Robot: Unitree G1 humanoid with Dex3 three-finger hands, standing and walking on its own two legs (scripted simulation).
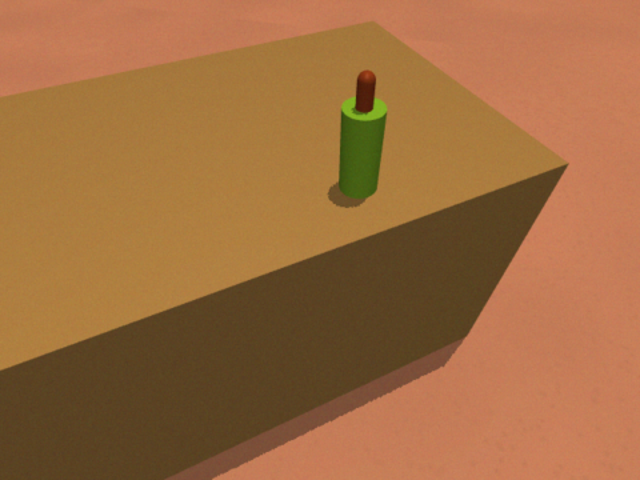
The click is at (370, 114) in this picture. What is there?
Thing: necked bottle
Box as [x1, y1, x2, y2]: [339, 70, 386, 198]
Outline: 368,70 362,71 358,75 356,96 347,99 343,102 341,107 339,188 344,194 354,198 362,198 369,196 376,189 386,114 385,104 373,96 375,77 373,73
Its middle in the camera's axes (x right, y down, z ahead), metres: +0.07 -0.18 +0.67
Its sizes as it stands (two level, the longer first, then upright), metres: 0.073 0.073 0.224
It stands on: a support 0.75 m high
